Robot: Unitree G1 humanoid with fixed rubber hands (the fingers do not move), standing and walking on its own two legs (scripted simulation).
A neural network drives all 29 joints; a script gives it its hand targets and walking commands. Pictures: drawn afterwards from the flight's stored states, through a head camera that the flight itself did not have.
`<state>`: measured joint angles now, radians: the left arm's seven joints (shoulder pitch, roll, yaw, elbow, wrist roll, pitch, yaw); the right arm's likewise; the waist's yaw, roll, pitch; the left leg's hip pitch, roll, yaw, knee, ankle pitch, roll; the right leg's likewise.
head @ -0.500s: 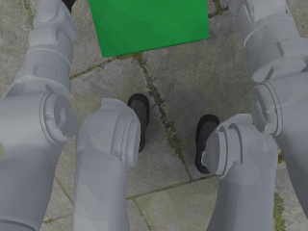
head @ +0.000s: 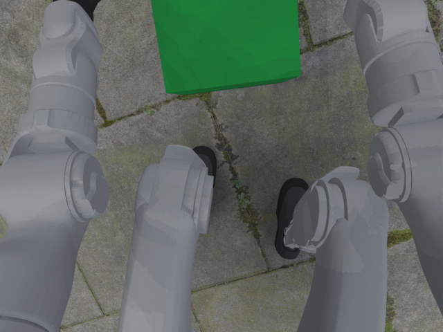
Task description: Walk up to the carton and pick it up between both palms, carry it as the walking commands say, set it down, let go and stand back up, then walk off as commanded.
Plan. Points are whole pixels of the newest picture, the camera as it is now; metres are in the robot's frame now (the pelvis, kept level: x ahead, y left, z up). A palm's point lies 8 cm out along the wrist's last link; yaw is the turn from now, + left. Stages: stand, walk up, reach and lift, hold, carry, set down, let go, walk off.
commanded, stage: set down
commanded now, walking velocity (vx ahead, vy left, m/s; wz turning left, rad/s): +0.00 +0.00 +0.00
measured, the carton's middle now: (224, 9) +0.56 +0.11 -0.30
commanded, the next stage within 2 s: let go in 1.10 s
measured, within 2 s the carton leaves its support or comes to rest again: neither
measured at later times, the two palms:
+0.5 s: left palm out of the picture +0.49 +0.30 +0.01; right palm out of the picture +0.59 -0.08 +0.00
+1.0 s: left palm out of the picture +0.49 +0.30 +0.16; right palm out of the picture +0.59 -0.08 +0.16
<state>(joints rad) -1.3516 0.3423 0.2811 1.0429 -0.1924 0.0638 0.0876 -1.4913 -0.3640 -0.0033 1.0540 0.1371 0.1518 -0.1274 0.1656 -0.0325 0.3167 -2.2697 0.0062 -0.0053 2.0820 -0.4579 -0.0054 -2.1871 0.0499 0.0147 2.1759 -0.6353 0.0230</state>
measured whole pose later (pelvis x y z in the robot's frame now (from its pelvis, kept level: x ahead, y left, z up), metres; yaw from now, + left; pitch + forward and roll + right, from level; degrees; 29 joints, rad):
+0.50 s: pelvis +0.02 +0.00 +0.11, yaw +0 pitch +46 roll -1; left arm -1.13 0.28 0.38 0.79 -0.10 0.19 0.04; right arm -1.33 -0.31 -0.13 0.91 0.02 0.25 -0.10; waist 0.16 -0.04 0.03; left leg -2.08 -0.01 -0.02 1.71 -0.43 -0.01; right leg -2.01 0.06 0.03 1.78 -0.57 0.03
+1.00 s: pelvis +0.05 +0.00 +0.25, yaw +0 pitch +45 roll -1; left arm -1.00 0.22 0.45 0.75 -0.01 0.18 -0.03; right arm -1.16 -0.24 -0.21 0.86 -0.07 0.23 -0.05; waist 0.16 -0.06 -0.07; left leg -1.65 -0.01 -0.03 1.17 -0.30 -0.01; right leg -1.58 0.07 0.06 1.22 -0.42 0.03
